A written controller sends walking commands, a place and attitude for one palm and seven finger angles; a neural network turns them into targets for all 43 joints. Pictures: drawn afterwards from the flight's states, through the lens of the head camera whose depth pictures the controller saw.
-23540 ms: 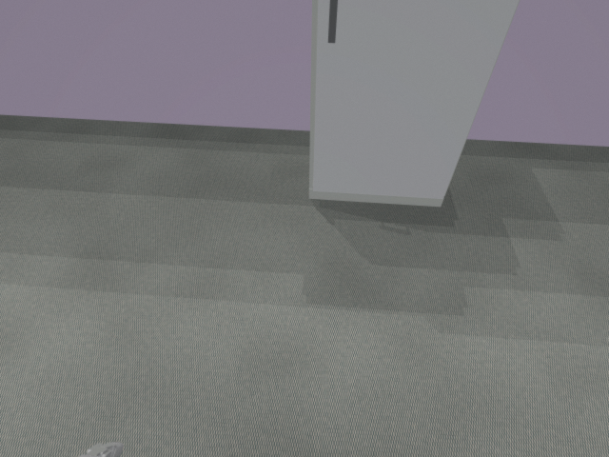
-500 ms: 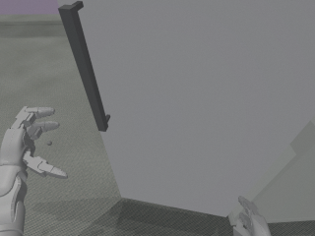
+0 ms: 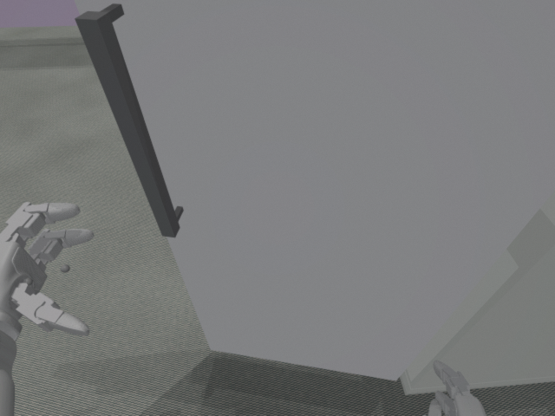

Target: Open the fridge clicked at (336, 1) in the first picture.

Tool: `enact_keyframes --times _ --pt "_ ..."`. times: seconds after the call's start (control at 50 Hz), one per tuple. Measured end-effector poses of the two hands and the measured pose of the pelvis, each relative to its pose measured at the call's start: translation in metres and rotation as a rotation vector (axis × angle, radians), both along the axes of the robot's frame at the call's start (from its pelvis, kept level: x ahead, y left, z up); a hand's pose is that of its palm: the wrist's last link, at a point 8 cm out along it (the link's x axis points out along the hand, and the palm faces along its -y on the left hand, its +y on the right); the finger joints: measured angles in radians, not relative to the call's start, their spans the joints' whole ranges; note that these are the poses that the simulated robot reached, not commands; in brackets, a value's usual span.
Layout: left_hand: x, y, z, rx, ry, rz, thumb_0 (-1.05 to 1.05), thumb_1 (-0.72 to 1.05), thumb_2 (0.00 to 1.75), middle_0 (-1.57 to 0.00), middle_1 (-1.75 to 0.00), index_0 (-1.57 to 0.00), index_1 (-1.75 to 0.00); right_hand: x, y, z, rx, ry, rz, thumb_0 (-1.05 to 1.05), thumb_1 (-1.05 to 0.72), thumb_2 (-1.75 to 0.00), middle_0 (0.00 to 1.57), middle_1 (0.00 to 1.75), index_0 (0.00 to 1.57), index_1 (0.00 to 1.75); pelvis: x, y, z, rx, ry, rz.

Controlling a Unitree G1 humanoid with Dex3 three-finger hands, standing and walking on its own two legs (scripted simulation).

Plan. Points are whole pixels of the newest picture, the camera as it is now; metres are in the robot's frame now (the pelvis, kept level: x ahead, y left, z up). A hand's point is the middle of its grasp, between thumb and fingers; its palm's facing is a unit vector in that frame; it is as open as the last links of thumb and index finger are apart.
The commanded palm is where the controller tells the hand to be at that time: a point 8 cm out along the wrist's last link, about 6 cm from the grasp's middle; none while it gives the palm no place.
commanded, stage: draw the hand back to the body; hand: left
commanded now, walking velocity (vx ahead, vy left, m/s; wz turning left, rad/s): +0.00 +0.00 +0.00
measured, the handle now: (148, 144) +0.41 +0.22 +0.20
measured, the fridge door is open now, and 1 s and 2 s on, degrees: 76 76 76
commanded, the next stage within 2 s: step back with the hand held close in 1.50 s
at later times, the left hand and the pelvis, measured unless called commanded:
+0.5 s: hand (32, 284) +0.21 +0.29 +0.16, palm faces +0.23 -0.95 -0.21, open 14.3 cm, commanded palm +0.17 +0.33 +0.16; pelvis -0.01 +0.02 +0.01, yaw +1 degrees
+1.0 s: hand (32, 276) +0.21 +0.28 +0.17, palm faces +0.47 -0.81 -0.36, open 9.9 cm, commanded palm +0.16 +0.32 +0.19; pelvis +0.01 +0.01 +0.02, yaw +0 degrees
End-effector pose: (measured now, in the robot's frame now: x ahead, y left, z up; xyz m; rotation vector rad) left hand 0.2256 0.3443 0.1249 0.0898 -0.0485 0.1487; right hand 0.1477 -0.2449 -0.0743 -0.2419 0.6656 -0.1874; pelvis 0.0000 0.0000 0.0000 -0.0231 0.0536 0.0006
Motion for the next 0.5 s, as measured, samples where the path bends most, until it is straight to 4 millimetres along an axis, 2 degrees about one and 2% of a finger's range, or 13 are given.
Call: enact_keyframes --times 0.06,0.14,0.22,0.36,0.44,0.5 --pt "0.0 -0.004 0.002 -0.046 0.037 -0.105 -0.02 -0.55 0.2 -0.25 -1.15 -0.26 -1.15 0.003 0.002 0.008 0.001 -0.044 -0.01 0.02 -0.9 -0.9 0.21 0.3 0.21 0.3 0.003 0.003 0.003 -0.001 -0.019 -0.003" --pt "-0.005 -0.005 0.018 -0.027 0.012 -0.143 -0.02 -0.55 0.2 -0.26 -1.15 -0.26 -1.15 0.01 0.008 0.022 0.012 -0.125 0.006 0.02 -0.9 -0.9 0.21 0.3 0.21 0.3 0.003 0.006 0.005 -0.002 -0.037 -0.008" --pt "-0.018 -0.001 0.025 -0.034 -0.008 -0.108 -0.02 -0.55 0.2 -0.26 -1.15 -0.26 -1.15 0.018 0.017 0.032 0.026 -0.178 0.038 0.02 -0.9 -0.9 0.21 0.3 0.21 0.3 0.002 0.01 0.006 -0.002 -0.046 -0.006" --pt "-0.038 -0.007 0.019 -0.035 0.032 -0.078 -0.02 -0.55 0.2 -0.25 -1.15 -0.25 -1.15 0.032 0.036 0.038 0.029 -0.212 0.098 0.02 -0.9 -0.9 0.21 0.3 0.21 0.3 -0.004 0.015 0.007 -0.006 -0.07 0.015" --pt "-0.044 -0.01 0.027 -0.012 0.003 -0.078 -0.02 -0.52 0.22 -0.25 -1.13 -0.25 -1.13 0.035 0.046 0.04 0.035 -0.223 0.125 0.02 -0.9 -0.9 0.21 0.3 0.21 0.3 -0.006 0.016 0.008 -0.005 -0.086 0.022" --pt "-0.047 -0.006 0.04 0.131 -0.019 0.076 -0.02 -0.47 0.24 -0.26 -1.1 -0.26 -1.1 0.035 0.053 0.039 0.031 -0.205 0.158 0.02 -0.9 -0.9 0.21 0.3 0.21 0.3 -0.007 0.016 0.01 -0.004 -0.096 0.02"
